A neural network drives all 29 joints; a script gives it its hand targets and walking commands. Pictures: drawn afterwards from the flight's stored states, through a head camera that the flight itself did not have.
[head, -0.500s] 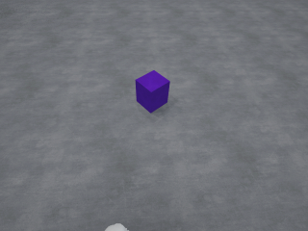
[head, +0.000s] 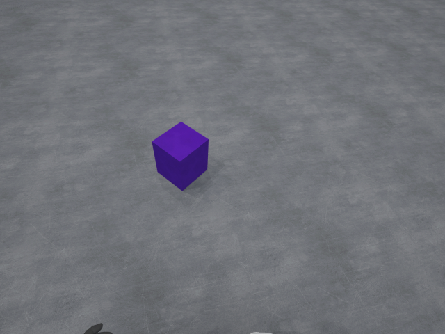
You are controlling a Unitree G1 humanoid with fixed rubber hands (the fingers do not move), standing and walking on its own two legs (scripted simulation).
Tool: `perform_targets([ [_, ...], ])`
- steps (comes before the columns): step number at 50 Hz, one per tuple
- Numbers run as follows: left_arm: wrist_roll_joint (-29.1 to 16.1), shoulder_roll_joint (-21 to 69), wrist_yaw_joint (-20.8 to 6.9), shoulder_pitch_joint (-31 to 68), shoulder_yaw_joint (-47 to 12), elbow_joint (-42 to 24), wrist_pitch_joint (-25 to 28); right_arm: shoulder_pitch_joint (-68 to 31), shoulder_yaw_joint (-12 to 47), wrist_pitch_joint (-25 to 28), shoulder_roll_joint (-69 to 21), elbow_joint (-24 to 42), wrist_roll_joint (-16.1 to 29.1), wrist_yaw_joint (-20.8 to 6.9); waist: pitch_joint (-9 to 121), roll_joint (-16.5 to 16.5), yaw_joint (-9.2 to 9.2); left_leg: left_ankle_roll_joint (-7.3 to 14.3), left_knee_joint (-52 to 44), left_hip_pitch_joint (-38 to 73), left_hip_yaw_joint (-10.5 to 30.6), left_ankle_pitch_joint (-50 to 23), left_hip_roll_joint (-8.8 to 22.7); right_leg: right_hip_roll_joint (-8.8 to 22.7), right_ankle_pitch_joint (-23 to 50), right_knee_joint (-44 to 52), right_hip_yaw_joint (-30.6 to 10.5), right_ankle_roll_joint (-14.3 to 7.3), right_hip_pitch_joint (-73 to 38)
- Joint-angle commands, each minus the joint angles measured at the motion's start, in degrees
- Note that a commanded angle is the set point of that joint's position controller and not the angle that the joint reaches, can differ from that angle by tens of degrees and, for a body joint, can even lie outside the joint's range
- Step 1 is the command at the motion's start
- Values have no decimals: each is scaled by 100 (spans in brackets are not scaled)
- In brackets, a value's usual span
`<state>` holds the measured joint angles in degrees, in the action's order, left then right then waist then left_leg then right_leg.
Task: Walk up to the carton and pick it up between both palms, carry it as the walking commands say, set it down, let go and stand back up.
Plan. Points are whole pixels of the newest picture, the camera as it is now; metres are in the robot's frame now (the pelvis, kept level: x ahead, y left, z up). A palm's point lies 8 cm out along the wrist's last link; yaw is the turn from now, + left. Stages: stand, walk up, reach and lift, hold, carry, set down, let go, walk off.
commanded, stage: walk up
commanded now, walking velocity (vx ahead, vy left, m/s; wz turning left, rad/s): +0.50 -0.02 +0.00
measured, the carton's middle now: (181, 156) +1.07 +0.05 -0.64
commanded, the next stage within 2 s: none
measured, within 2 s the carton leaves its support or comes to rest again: neither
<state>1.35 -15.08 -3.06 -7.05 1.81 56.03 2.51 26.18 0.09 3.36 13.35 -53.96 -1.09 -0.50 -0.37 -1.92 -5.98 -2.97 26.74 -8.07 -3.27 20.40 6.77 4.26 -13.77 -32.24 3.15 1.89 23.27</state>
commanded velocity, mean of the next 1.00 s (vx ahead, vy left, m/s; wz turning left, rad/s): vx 0.45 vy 0.04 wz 0.00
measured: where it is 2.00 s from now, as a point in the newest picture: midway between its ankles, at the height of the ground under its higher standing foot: (198, 261)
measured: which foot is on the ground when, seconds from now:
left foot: down 0.00-0.00, up 0.02-0.28, down 0.30-0.66, up 0.68-0.94, down 0.96-1.00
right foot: up 0.00-0.00, down 0.02-0.30, up 0.32-0.64, down 0.66-0.98, up 1.00-1.00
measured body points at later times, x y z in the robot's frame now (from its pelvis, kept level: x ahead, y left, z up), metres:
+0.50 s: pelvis +0.21 +0.01 +0.01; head +0.22 +0.04 +0.46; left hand +0.28 +0.27 -0.15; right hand +0.25 -0.25 -0.11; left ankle +0.18 +0.14 -0.73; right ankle +0.17 -0.14 -0.67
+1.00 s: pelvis +0.41 +0.01 -0.01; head +0.43 +0.03 +0.44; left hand +0.40 +0.27 -0.16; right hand +0.54 -0.23 -0.14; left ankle +0.48 +0.15 -0.74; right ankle +0.33 -0.15 -0.73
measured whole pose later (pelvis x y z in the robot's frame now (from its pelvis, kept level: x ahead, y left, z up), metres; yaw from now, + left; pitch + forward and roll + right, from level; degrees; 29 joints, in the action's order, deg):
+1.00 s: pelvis +0.41 +0.01 -0.01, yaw +0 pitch +2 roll -1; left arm 1.4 -13.7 -1.0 -19.7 1.9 56.8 2.1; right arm 8.4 0.1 2.7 13.9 -54.4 -1.3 -1.7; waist 0.1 -1.1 4.8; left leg -2.0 34.6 -24.7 -3.0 9.1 4.3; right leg 5.4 -25.8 -36.1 2.8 3.5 10.9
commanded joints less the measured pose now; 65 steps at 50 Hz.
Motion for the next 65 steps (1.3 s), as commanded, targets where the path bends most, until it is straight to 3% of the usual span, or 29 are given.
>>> perform_targets([
  [1,88,-1600,240,-2689,472,184,196,-697,-301,172,430,328,6,-10,997,-1997,1558,358,3691,-2927,-8,1396,-439,1971,-298,1646,-2633,-532,-3661],
  [3,63,-1334,227,-2053,390,154,123,-1151,-295,65,490,452,-101,-1,359,-548,1385,360,4148,-3489,412,699,63,2323,-1323,2005,-3194,-1115,-2843],
  [7,55,-686,254,-1230,195,19,238,-1120,-300,-43,481,406,0,-114,-191,-778,803,157,3224,-2577,229,186,206,1500,1117,1746,-1491,-928,-1691],
  [11,-44,-706,233,-941,209,-98,180,-1553,-259,-98,295,434,18,-309,-456,-1269,672,78,1247,-1417,-281,-50,-86,925,-634,1985,-679,-822,-673],
  [13,-31,-787,230,-950,230,-72,127,-1213,-299,-44,320,253,26,-217,-171,-1134,496,-31,307,-686,-814,-597,-518,780,-351,1452,-523,-737,-825],
  [14,-39,-785,242,-1043,241,-64,128,-927,-369,10,430,69,-9,-165,137,-388,400,45,88,-69,-809,-847,-513,690,-222,845,-423,-672,-687],
  [15,-51,-637,231,-1097,223,-123,156,-113,-471,92,786,-238,-14,-79,867,227,113,221,-20,1039,-231,-842,-98,438,-81,-252,-222,-514,-419],
  [16,-100,-374,209,-738,206,-415,199,564,-657,164,1565,-347,-112,9,1144,1776,-262,745,-723,1976,1839,-958,1399,-234,-755,-2170,395,-91,905],
  [17,-17,-348,208,-506,181,-659,167,1002,-679,135,1955,-425,-106,38,998,2386,-464,1248,-1215,2285,3208,-537,1923,-303,-1888,-3308,101,-80,2016],
  [20,-7,-277,152,-131,106,-549,133,-118,-436,133,888,-258,-71,0,-444,969,135,1058,-1139,925,1868,-1361,1268,313,-962,-3265,-248,-139,2013],
  [28,-35,-173,-27,419,86,-577,-9,-392,-411,163,1035,-269,-64,29,-487,1414,265,885,-1548,481,477,-1718,769,-46,-404,-382,392,48,338],
  [31,0,-402,48,-436,174,-301,123,-452,-471,81,1200,-269,51,16,421,622,794,726,105,377,176,-2817,602,-291,314,841,660,-33,-1372],
  [32,45,-781,95,-1399,282,74,172,-503,-448,103,1009,-172,51,23,980,258,1163,500,1210,-526,-7,-2288,340,159,408,694,84,-233,-2727],
  [33,103,-1388,162,-2229,466,247,192,-728,-377,161,688,127,28,10,1243,-1253,1617,318,2884,-1979,-168,-236,-209,1376,186,1115,-1577,-540,-3664],
  [34,94,-1647,228,-2694,473,264,256,-962,-347,154,471,299,-14,6,970,-1436,1626,354,3887,-2973,42,1345,-489,2150,1338,1468,-2980,-742,-3848],
  [35,53,-1614,254,-2529,434,316,166,-984,-352,50,482,350,-9,31,810,-823,1586,364,4378,-3391,436,1088,-271,2499,1169,1434,-3513,-1152,-3610],
  [38,75,-785,295,-1385,275,77,151,-1070,-349,-99,525,317,-42,-11,-79,-327,986,51,4057,-2948,354,286,126,1761,2998,1319,-1985,-1106,-2193],
  [41,43,-806,303,-1300,221,-10,210,-1192,-333,-239,482,405,-9,-124,-230,-866,844,-8,2872,-2383,70,169,52,1547,3358,1474,-1260,-968,-1665],
  [45,57,-870,344,-1222,252,-44,96,-1811,-252,-261,265,465,8,-199,-271,-1045,878,-42,1039,-1646,-275,-80,-232,1228,1984,1591,-831,-862,-1333],
  [47,-45,-831,322,-1144,236,29,40,-1193,-251,-64,417,156,46,-114,341,-1169,544,-96,-385,-240,-606,-1471,-540,525,1404,475,-162,-546,-1344],
  [48,-30,-692,320,-1230,257,48,20,-605,-355,-3,595,-189,14,-64,886,-610,381,77,-188,575,-481,-1783,-344,337,1365,-234,-41,-382,-1135],
  [50,-53,-77,333,-1301,173,-279,52,561,-662,74,1865,-372,-102,80,1303,2356,-155,1108,-846,2005,2533,-3322,2132,-446,-2268,-2854,372,54,1073],
  [51,-21,-260,373,-1010,178,-381,0,518,-573,43,1697,-426,-101,78,898,1922,-165,1428,-689,1723,2463,-3792,1999,-101,-2369,-3251,-140,-39,1326],
  [53,-35,-209,323,-636,120,-334,-28,-150,-424,-7,1063,-339,-72,64,-183,1067,131,1265,-710,691,1643,-3779,1474,90,-1937,-2990,-111,-70,1383],
  [59,-58,-60,195,-697,105,-246,-173,-1131,-369,-101,1142,-206,-104,32,-331,1733,484,955,-1250,-576,852,-1300,878,-202,-1068,-623,307,8,-320],
  [61,-47,-52,241,-1253,81,-92,-68,-1062,-371,-175,1065,-148,-24,29,70,1096,718,768,-588,-492,629,-1566,694,-481,-303,814,696,85,-1317],
  [63,36,-393,286,-1898,184,197,7,-1084,-274,-127,586,-11,44,37,713,334,999,323,468,-1182,164,-870,317,397,60,1114,-286,-228,-2623],
  [64,88,-879,295,-1928,272,192,24,-1126,-182,-131,269,116,44,29,482,-1085,997,101,1490,-1939,-309,491,-320,1469,29,1736,-1667,-473,-2754],
  [65,49,-912,284,-2150,226,200,6,-1468,-166,-196,284,283,-22,36,100,-1032,1083,93,2238,-2383,-97,1173,-454,1852,408,2073,-2216,-629,-2402],
])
